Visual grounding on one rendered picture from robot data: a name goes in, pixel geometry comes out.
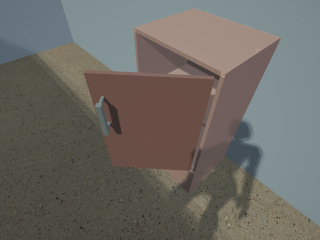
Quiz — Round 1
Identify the cupboard door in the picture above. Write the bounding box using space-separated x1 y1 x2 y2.
84 70 215 171

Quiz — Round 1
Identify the handle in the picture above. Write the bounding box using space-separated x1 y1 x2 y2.
95 96 111 136

